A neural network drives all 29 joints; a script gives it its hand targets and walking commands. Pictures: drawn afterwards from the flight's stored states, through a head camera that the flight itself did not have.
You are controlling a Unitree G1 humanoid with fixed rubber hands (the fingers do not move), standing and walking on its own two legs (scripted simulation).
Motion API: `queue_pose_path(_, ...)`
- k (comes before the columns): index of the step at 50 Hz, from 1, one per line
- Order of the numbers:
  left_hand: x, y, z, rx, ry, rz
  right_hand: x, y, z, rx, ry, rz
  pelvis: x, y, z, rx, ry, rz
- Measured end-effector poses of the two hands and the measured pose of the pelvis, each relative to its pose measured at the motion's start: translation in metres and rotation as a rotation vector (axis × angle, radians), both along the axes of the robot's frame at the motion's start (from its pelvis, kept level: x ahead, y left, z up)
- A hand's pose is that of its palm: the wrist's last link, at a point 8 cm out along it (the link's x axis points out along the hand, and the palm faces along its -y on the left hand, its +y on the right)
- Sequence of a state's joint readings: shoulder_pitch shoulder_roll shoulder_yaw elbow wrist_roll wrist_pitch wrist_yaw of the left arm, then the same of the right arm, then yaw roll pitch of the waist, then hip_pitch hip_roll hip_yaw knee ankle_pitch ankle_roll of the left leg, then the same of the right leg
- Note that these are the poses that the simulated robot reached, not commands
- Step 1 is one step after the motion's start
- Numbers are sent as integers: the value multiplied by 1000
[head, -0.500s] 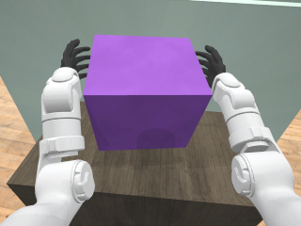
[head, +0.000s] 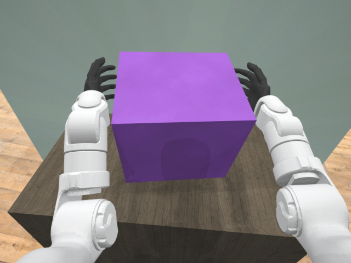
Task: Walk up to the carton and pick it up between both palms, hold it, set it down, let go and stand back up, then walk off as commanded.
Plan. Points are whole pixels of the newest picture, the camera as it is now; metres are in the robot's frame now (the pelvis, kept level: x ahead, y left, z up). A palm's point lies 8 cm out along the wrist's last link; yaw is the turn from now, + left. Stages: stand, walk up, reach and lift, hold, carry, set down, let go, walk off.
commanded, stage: set down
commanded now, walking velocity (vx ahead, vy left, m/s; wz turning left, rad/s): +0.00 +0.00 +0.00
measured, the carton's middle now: (175, 118) +0.42 +0.01 +0.15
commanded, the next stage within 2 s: none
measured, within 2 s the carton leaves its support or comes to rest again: neither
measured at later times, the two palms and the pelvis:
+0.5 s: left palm (104, 102) +0.39 +0.17 +0.21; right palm (256, 108) +0.42 -0.18 +0.19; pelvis +0.01 +0.00 +0.00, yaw +0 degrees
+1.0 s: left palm (109, 111) +0.40 +0.16 +0.19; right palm (256, 117) +0.42 -0.19 +0.16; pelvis +0.01 +0.00 +0.00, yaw +0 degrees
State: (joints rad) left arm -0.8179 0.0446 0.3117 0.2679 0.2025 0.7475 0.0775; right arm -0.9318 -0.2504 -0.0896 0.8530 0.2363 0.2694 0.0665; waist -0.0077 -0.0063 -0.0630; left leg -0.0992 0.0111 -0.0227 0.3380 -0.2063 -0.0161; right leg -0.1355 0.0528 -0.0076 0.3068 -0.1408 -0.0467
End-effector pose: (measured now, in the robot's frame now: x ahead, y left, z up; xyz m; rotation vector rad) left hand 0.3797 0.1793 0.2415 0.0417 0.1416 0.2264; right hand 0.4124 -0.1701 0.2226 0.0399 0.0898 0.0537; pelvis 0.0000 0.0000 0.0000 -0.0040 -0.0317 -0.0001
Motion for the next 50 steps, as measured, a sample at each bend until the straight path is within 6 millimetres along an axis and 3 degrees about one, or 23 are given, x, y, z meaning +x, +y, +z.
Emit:
queue_pose_path(7,-5,2,-2,-29,9,4,-4,0,-1,-35,9,22,-3,0,0,0,-4,0)
queue_pose_path(17,6,-1,-25,-55,66,3,3,-4,-30,-85,83,44,-1,-1,0,1,1,0)
queue_pose_path(33,17,-13,-41,-35,76,5,12,-14,-54,-71,106,40,6,-1,0,1,13,1)
queue_pose_path(50,16,-16,-53,-48,77,10,10,-17,-64,-121,117,45,7,-1,0,1,14,1)
